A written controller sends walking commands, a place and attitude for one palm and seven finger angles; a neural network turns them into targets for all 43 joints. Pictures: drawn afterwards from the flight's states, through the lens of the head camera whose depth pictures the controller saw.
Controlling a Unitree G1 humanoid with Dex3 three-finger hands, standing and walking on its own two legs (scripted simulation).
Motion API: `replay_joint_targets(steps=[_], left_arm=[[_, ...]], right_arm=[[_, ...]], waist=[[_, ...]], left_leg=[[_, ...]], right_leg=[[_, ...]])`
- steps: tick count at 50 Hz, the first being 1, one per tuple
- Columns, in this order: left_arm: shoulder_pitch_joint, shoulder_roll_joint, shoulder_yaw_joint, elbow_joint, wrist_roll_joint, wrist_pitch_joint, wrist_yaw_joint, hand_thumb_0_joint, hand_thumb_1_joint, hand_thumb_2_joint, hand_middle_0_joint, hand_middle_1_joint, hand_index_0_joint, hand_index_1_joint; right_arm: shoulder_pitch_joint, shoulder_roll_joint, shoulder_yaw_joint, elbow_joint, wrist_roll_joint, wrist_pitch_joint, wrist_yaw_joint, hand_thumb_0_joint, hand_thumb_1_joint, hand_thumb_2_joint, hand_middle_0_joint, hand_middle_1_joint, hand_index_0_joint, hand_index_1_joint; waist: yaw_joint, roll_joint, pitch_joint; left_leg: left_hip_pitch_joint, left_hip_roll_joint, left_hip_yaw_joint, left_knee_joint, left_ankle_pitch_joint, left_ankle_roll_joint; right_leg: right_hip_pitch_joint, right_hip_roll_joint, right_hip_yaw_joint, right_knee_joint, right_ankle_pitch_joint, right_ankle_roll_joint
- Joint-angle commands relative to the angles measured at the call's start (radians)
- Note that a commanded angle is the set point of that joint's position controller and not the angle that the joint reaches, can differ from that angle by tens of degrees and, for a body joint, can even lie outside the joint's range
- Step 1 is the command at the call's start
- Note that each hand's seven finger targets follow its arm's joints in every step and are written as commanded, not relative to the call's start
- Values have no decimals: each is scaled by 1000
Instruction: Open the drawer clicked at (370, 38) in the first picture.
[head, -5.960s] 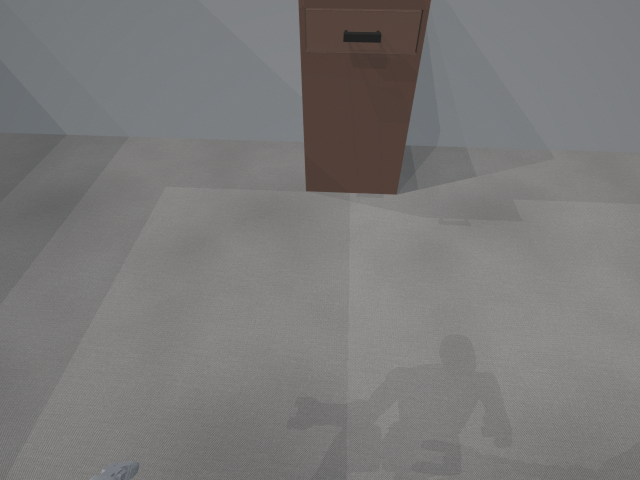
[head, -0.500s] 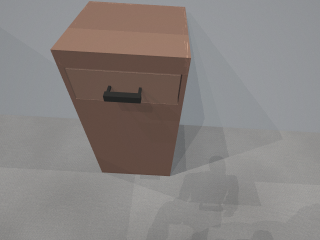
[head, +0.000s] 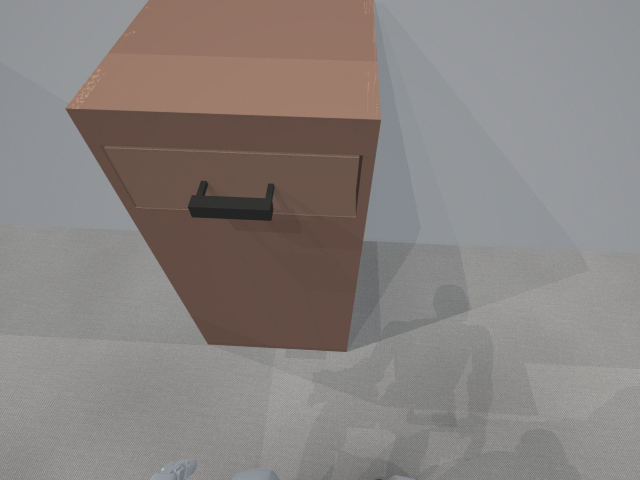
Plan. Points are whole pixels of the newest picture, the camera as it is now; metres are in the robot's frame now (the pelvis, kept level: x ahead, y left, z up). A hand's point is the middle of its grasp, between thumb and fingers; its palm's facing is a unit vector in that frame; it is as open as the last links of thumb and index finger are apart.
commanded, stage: come to a stop and stand still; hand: left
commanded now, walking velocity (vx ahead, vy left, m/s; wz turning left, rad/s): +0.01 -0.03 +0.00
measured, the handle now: (234, 197) +0.53 +0.18 -0.01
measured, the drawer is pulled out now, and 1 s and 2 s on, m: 0.00 0.00 0.00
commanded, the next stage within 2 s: look again from close up in 1.68 s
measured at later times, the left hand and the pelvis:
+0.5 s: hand out of the picture -0.03 +0.22 -0.17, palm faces -0.04 -0.98 -0.18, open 7.4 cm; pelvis -0.04 +0.03 +0.02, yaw -3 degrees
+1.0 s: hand out of the picture -0.06 +0.10 -0.17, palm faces +0.01 -0.99 -0.14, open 7.3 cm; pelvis -0.04 -0.04 +0.01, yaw -1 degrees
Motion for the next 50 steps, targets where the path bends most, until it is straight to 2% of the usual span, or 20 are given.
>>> replay_joint_targets(steps=[1, 2, 3, 4, 5, 6, 7, 8, 12, 19, 24, 27, 29, 31, 32, 33, 34, 39, 42, 50], left_arm=[[49, 215, 57, -44, 7, 14, 14, 0, 900, 900, -200, -300, -200, -300], [37, 204, 55, -45, 3, 19, 11, 0, 900, 900, -200, -300, -200, -300], [45, 170, 45, -52, -5, 26, 6, 0, 900, 900, -200, -300, -200, -300], [66, 110, 32, -65, -14, 34, -1, 0, 900, 900, -200, -300, -200, -300], [48, 94, 28, -74, -14, 39, -1, 0, 900, 900, -200, -300, -200, -300], [46, 110, 31, -60, -10, 43, -4, 0, 900, 900, -200, -300, -200, -300], [68, 109, 33, -33, -2, 47, -7, 0, 900, 900, -200, -300, -200, -300], [101, 114, 33, -6, 1, 47, -15, 0, 900, 900, -200, -300, -200, -300], [157, 112, 23, 44, -1, 28, -28, 0, 900, 900, -200, -300, -200, -300], [141, 108, 17, 44, -5, 33, -28, 0, 900, 900, -200, -300, -200, -300], [155, 73, 3, 61, -8, 34, -28, 0, 900, 900, -200, -300, -200, -300], [215, 65, -2, 91, -12, 25, -21, 0, 900, 900, -200, -300, -200, -300], [273, 73, -3, 118, -9, 11, -14, 0, 900, 900, -200, -300, -200, -300], [241, 126, -5, 112, -9, -7, -3, 0, 900, 900, -200, -300, -200, -300], [202, 145, -6, 100, -13, -7, -1, 0, 900, 900, -200, -300, -200, -300], [176, 146, -8, 97, -15, -11, -1, 0, 900, 900, -200, -300, -200, -300], [176, 135, -7, 94, -16, -14, 0, 0, 900, 900, -200, -300, -200, -300], [219, 78, -22, 102, -26, -23, 0, 0, 900, 900, -200, -300, -200, -300], [238, 85, -18, 108, -24, -19, 1, 0, 900, 900, -200, -300, -200, -300], [283, 65, -17, 121, -23, -26, 3, 0, 900, 900, -200, -300, -200, -300]], right_arm=[[147, -38, -15, -30, -5, -12, -1, 0, -900, -900, 200, 300, 200, 300], [180, -37, -15, -23, -6, -19, 1, 0, -900, -900, 200, 300, 200, 300], [196, -68, -15, -22, -10, -30, 1, 0, -900, -900, 200, 300, 200, 300], [161, -138, -27, -46, -22, -41, 0, 0, -900, -900, 200, 300, 200, 300], [92, -180, -30, -85, -28, -41, -6, 0, -900, -900, 200, 300, 200, 300], [18, -172, -19, -102, -30, -46, -12, 0, -900, -900, 200, 300, 200, 300], [-19, -147, -11, -97, -30, -53, -19, 0, -900, -900, 200, 300, 200, 300], [-36, -137, -5, -95, -32, -55, -23, 0, -900, -900, 200, 300, 200, 300], [25, -133, -4, -71, -22, -67, -30, 0, -900, -900, 200, 300, 200, 300], [148, -160, -15, -6, -22, -66, -41, 0, -900, -900, 200, 300, 200, 300], [115, -165, -17, 8, -25, -55, -29, 0, -900, -900, 200, 300, 200, 300], [88, -156, -17, 20, -21, -52, -20, 0, -900, -900, 200, 300, 200, 300], [87, -125, -12, 28, -14, -49, -16, 0, -900, -900, 200, 300, 200, 300], [93, -42, 10, 29, -4, -48, -9, 0, -900, -900, 200, 300, 200, 300], [101, -22, 20, 32, -7, -42, -2, 0, -900, -900, 200, 300, 200, 300], [117, -19, 20, 45, -17, -39, 0, 0, -900, -900, 200, 300, 200, 300], [119, -20, 21, 54, -22, -33, -2, 0, -900, -900, 200, 300, 200, 300], [173, -28, 33, 90, -18, -46, -11, 0, -900, -900, 200, 300, 200, 300], [154, -31, 32, 91, -14, -41, -13, 0, -900, -900, 200, 300, 200, 300], [149, -21, 32, 86, -12, -46, -22, 0, -900, -900, 200, 300, 200, 300]], waist=[[-5, -176, -197], [-25, -179, -190], [-30, -69, -186], [-18, 195, -142], [-17, 275, -78], [-1, 210, -55], [22, 212, -41], [32, 151, -28], [9, 57, -59], [-46, 100, -125], [-37, 145, -94], [-4, 131, -82], [20, 55, -89], [1, -119, -51], [-15, -136, -23], [-24, -154, -12], [-14, -236, 26], [-18, -75, 12], [-7, -19, 30], [-3, -21, -8]], left_leg=[[93, 9, 8, -190, 147, -5], [182, 14, 17, -317, 257, -1], [234, 51, -23, -419, 298, 11], [170, 235, -262, -564, 292, 71], [5, 347, -386, -673, 247, 146], [-93, 342, -361, -709, 122, 177], [-99, 303, -329, -720, 69, 158], [-63, 275, -298, -707, 41, 145], [181, 249, -223, -677, 181, 137], [357, 305, -231, -614, 528, 178], [215, 268, -225, -651, 273, 171], [127, 233, -206, -642, 190, 146], [61, 170, -132, -580, 164, 89], [23, 63, -26, -446, 186, 26], [74, 50, -15, -423, 192, 23], [118, 44, -9, -401, 231, 23], [114, 49, -10, -373, 250, 24], [152, 81, -40, -430, 382, 27], [148, 85, -33, -426, 354, 17], [169, 92, -30, -421, 410, 17]], right_leg=[[108, -220, 188, -105, 355, -131], [43, -188, 167, -77, 198, -92], [-26, -121, 132, -5, 17, -44], [-126, -7, 61, 125, -226, 19], [-107, 50, 98, 267, -350, 32], [-40, 30, 175, 349, -314, 23], [-42, 29, 197, 386, -279, 22], [-66, 40, 199, 425, -228, 26], [-173, 43, 190, 409, -157, 54], [-133, 37, 171, 295, -267, 63], [-11, 44, 133, 164, -290, 42], [98, 59, 97, 6, -194, 29], [220, 45, 98, -186, -53, 26], [162, -104, 281, -299, -179, -30], [52, -144, 297, -358, -307, -50], [-19, -126, 298, -367, -367, -54], [-52, -101, 294, -380, -371, -55], [16, -35, 221, -279, -138, -43], [11, -31, 226, -293, -184, -37], [71, -23, 212, -267, -18, -30]])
